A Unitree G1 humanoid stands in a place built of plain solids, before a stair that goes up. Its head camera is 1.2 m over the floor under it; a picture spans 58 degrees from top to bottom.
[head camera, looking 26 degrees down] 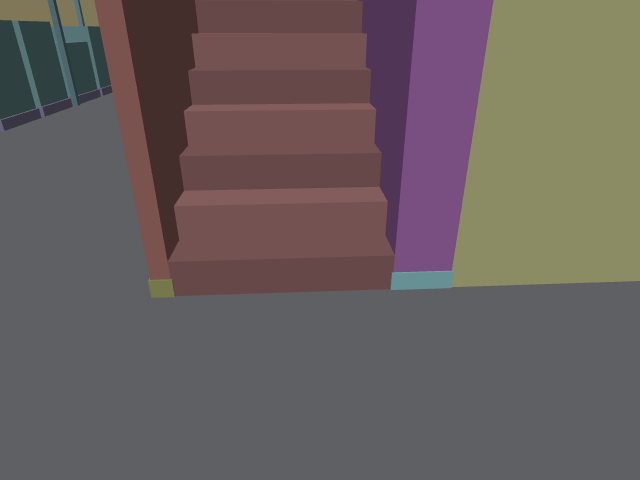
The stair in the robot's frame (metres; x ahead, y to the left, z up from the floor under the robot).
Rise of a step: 0.20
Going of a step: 0.23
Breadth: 1.10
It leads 3 degrees to the left of straight ahead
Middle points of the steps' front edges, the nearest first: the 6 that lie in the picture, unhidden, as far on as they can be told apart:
1.85 0.18 0.20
2.09 0.19 0.39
2.32 0.21 0.59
2.55 0.22 0.78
2.79 0.24 0.98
3.02 0.25 1.17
